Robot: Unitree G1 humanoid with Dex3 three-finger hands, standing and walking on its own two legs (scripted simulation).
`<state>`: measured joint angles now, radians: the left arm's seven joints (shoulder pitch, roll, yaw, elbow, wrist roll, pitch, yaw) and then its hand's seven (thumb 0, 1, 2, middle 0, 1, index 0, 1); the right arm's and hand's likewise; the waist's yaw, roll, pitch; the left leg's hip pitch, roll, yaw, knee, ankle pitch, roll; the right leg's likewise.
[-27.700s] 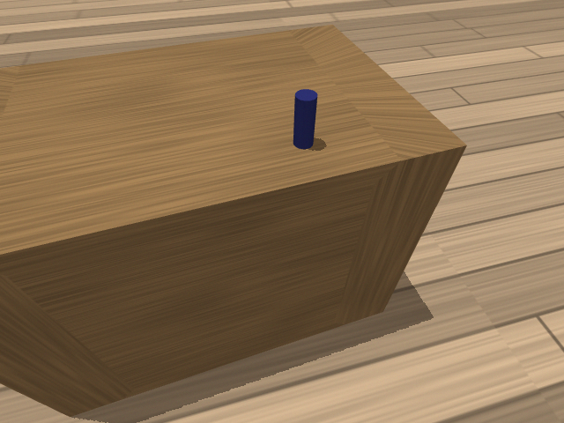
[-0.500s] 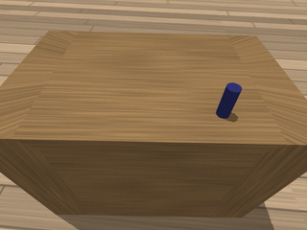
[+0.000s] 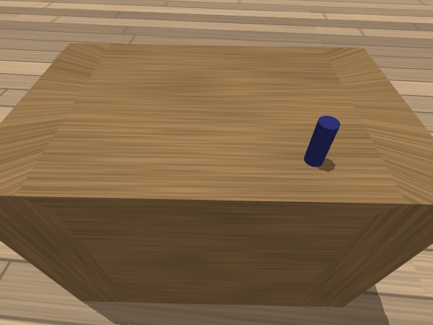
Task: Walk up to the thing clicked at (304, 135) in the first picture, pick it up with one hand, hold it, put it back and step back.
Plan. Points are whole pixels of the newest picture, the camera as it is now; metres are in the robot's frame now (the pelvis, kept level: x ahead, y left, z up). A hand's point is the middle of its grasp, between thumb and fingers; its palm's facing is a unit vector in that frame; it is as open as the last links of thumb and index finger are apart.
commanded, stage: stand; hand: right
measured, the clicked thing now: (320, 142) +0.46 -0.23 +0.08
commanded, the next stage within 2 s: none
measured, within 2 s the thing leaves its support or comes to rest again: neither
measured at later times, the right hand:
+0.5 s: hand out of the picture +0.07 -0.26 -0.16, palm faces -0.02 +0.94 -0.35, open 7.4 cm
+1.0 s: hand out of the picture +0.09 -0.25 -0.16, palm faces -0.03 +0.94 -0.35, open 7.4 cm
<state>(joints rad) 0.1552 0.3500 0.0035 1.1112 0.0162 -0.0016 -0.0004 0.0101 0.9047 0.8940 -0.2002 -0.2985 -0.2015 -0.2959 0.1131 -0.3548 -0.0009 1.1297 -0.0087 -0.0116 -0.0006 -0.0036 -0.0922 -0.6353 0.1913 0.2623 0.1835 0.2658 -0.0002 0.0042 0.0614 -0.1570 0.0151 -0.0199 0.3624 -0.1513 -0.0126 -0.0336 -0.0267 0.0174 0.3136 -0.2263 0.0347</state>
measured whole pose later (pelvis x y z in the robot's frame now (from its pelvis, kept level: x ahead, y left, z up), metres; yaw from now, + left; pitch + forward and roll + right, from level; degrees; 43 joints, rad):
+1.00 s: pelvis +0.01 +0.00 +0.00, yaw +0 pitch -2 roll +0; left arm 0.14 0.35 0.00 1.09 0.02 0.00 0.00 0.01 0.91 0.89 -0.20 -0.30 -0.20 -0.30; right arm 0.10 -0.35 0.00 1.12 -0.01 -0.01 0.00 0.00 -0.90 -0.90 0.21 0.30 0.20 0.30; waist 0.00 0.00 0.06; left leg -0.16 0.01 -0.02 0.36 -0.16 -0.01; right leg -0.03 -0.04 0.02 0.31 -0.24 0.04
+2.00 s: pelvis +0.00 +0.00 +0.00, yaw +0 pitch -3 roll +0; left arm 0.16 0.36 0.01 1.10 0.02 0.00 0.00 0.01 0.91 0.89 -0.20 -0.30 -0.20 -0.30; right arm 0.13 -0.35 -0.01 1.13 -0.01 -0.01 0.00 0.00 -0.90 -0.90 0.21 0.30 0.20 0.30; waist 0.00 0.00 0.07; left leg -0.16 0.01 -0.02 0.35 -0.15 -0.01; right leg -0.03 -0.04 0.01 0.31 -0.23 0.04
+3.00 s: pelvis -0.13 +0.03 -0.01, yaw +1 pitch -1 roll -2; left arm 0.15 0.39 0.07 0.85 0.01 0.06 0.03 0.01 0.91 0.89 -0.20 -0.30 -0.20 -0.30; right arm 0.10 -0.35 -0.04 0.88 -0.02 0.04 -0.01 0.00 -0.90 -0.90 0.21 0.30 0.20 0.30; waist 0.02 -0.03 0.19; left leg -0.26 0.01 0.01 0.55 -0.27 0.04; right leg -0.40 0.10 0.14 1.09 -0.49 0.02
